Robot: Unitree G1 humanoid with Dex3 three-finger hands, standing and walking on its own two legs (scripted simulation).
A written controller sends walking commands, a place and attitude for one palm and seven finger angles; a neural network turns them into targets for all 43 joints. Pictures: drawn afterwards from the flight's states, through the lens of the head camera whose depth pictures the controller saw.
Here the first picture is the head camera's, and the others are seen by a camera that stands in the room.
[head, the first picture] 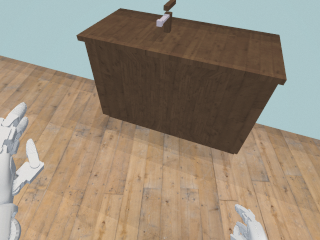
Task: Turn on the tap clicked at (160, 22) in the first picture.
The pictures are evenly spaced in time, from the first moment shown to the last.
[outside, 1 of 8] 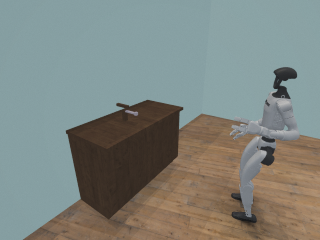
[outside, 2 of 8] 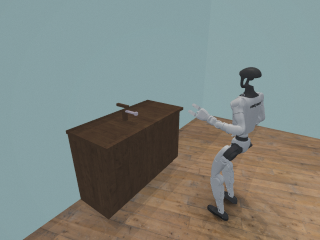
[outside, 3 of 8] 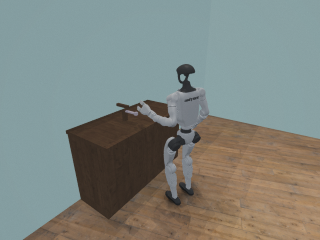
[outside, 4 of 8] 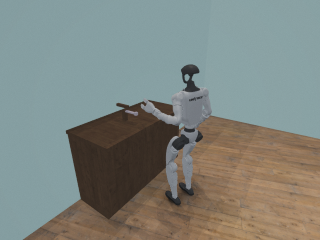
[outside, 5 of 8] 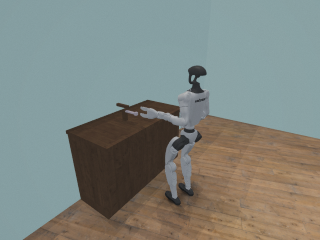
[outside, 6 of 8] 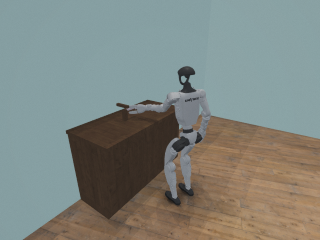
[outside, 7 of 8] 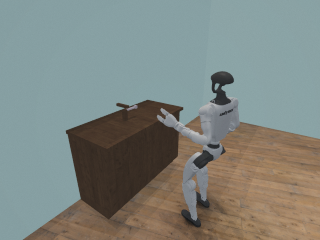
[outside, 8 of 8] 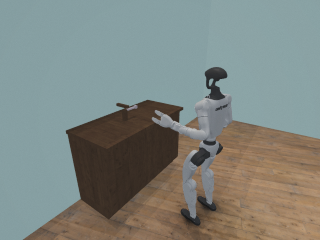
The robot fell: no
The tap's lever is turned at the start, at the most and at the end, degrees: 0 86 86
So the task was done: yes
